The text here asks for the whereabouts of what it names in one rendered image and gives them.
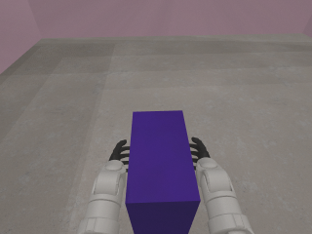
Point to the robot right forearm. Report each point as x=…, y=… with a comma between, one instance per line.
x=224, y=212

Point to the left robot hand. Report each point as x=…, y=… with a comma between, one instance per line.
x=116, y=155

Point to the carton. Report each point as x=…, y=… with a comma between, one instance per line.
x=162, y=194

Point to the robot left forearm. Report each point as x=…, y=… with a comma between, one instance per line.
x=105, y=200

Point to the right robot hand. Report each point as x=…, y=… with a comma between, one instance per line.
x=201, y=150

